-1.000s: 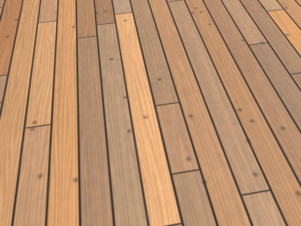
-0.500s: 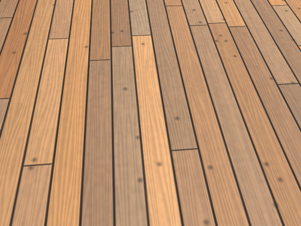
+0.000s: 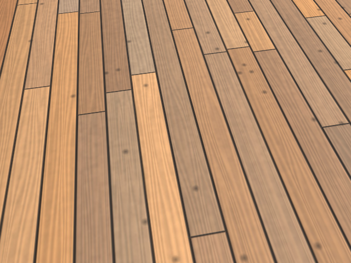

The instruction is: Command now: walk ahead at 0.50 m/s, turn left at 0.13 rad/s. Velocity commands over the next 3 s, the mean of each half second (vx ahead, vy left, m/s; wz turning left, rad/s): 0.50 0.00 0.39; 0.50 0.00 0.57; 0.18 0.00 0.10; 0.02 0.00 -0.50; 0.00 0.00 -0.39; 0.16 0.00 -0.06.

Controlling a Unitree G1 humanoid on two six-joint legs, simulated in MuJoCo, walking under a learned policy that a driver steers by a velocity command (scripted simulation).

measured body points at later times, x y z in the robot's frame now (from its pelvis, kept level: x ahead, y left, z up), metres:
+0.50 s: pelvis +0.26 +0.03 -0.01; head +0.30 +0.04 +0.44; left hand +0.16 +0.25 -0.15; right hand +0.50 -0.15 -0.12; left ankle +0.36 +0.10 -0.73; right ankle +0.10 -0.08 -0.71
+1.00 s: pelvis +0.53 +0.10 +0.01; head +0.56 +0.12 +0.45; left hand +0.62 +0.41 -0.08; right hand +0.63 -0.17 -0.12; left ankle +0.36 +0.10 -0.72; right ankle +0.73 +0.07 -0.71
